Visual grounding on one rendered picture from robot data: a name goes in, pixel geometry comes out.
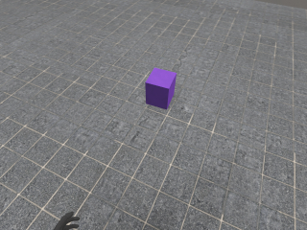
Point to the robot left hand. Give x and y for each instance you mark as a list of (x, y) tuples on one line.
[(66, 219)]

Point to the carton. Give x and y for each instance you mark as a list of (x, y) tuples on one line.
[(160, 88)]

